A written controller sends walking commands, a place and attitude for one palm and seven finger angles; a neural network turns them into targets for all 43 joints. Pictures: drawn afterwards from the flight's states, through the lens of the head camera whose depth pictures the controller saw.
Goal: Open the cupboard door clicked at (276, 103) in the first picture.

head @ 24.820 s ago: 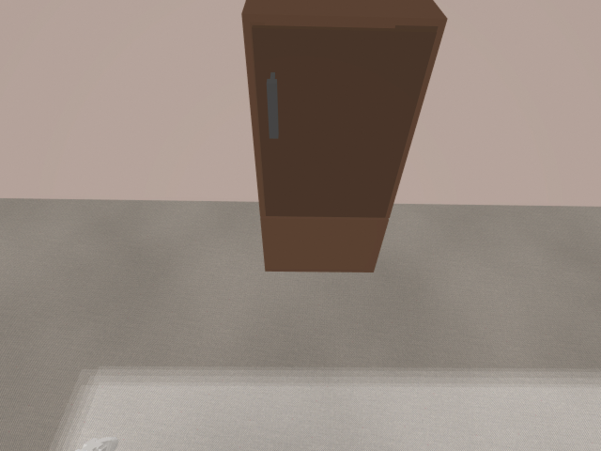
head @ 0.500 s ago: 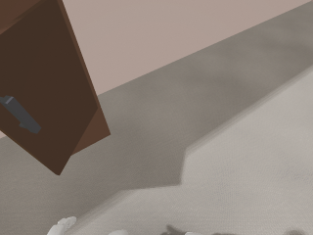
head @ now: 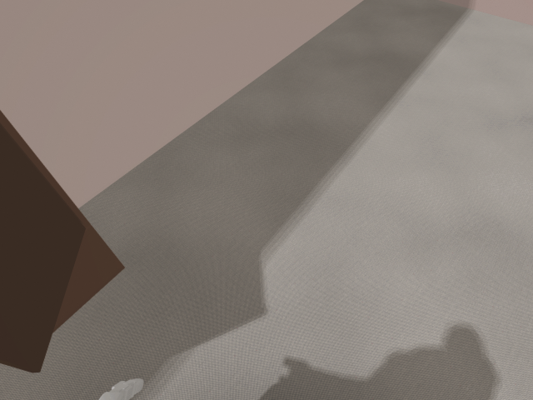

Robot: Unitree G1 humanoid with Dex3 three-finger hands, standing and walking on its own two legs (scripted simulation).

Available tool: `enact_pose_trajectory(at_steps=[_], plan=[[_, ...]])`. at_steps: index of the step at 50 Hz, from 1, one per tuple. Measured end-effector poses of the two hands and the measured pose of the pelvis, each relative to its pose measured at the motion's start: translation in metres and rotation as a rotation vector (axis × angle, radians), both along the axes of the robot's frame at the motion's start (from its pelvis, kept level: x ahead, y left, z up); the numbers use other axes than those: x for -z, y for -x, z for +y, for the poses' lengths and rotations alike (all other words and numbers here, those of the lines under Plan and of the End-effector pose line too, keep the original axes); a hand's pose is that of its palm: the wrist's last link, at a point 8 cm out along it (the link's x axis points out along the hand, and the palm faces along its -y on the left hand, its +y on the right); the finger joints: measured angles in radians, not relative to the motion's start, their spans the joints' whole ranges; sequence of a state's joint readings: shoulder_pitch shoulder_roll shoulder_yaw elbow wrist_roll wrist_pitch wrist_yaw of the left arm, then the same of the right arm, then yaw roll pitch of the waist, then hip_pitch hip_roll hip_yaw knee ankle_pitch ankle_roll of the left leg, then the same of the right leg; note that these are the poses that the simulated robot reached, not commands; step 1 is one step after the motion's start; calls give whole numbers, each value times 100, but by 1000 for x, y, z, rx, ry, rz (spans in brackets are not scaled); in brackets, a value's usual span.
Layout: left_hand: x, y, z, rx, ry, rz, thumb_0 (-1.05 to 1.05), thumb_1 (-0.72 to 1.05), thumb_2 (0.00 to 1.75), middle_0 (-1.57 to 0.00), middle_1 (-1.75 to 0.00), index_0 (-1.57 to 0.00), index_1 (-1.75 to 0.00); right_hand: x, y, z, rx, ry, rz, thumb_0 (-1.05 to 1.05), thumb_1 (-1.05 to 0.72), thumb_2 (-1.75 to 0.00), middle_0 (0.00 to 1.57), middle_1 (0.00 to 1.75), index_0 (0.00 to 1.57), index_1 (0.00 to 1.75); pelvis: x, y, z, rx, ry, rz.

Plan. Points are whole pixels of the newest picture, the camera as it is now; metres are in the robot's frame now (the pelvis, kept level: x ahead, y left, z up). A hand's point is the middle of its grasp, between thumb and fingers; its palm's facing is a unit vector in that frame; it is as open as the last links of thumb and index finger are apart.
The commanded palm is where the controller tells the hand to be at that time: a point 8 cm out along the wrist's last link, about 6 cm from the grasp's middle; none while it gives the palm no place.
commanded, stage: walk to a spot facing it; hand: left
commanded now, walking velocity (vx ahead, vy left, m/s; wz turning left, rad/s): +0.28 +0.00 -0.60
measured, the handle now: out of the picture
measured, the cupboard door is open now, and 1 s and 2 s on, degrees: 41 41 41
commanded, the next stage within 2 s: turn to face it in 1.52 s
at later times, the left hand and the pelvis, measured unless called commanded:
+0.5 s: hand (164, 367) +0.19 +0.19 -0.17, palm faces -0.24 -0.96 -0.16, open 7.4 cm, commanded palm none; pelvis +0.10 +0.01 +0.01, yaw -17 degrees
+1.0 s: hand (280, 245) +0.44 -0.01 -0.15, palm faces -0.47 -0.86 -0.20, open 7.2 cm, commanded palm none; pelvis +0.26 -0.13 +0.01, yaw -29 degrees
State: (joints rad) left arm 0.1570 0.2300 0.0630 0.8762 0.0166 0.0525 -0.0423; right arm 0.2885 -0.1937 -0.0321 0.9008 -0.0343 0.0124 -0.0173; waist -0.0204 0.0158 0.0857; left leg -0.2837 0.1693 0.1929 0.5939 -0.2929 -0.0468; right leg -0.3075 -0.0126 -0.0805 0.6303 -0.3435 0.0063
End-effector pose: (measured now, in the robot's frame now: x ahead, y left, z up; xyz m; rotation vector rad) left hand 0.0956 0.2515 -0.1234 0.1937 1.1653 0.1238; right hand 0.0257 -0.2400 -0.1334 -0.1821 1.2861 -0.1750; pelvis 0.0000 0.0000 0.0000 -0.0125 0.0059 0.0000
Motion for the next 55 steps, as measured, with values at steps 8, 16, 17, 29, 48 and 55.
enact_pose_trajectory(at_steps=[8, 16, 17, 29, 48, 55], plan=[[-4, 5, -19, 35, -23, 43, 0, 91, 90, -20, -30, -20, -29, -3, -10, -29, 80, 9, -4, 1, -91, -90, 20, 30, 20, 29, -6, -9, -10, 81, -19, -11], [8, 6, -6, 65, 15, 162, 0, 90, 90, -21, -30, -20, -30, -30, -73, -26, 107, 58, -170, 1, -91, -90, 19, 30, 20, 29, -9, -44, 3, 175, -20, 3], [13, 2, -2, 70, 19, 174, 0, 90, 90, -21, -30, -20, -30, -31, -80, -24, 110, 71, -193, 1, -91, -90, 19, 30, 20, 29, -6, -50, 6, 189, -13, 6], [4, -177, -41, 320, 52, 55, 1, 91, 90, -20, -30, -19, -29, -28, -18, 14, 333, 33, 17, 0, -91, -90, 20, 30, 20, 29, -15, -120, -3, 358, 6, 6], [2, -353, -221, 545, 38, -31, -1, 92, 90, -20, -30, -20, -29, -3, -82, -66, 605, -64, 115, 1, -91, -90, 19, 30, 20, 29, -7, -245, -118, 498, -16, -20], [6, -358, -200, 460, 1, 88, -2, 95, 90, -21, -30, -20, -30, -15, -219, -133, 508, -12, -106, 0, -91, -90, 19, 30, 20, 29, -11, -304, -143, 519, 1, -7]])
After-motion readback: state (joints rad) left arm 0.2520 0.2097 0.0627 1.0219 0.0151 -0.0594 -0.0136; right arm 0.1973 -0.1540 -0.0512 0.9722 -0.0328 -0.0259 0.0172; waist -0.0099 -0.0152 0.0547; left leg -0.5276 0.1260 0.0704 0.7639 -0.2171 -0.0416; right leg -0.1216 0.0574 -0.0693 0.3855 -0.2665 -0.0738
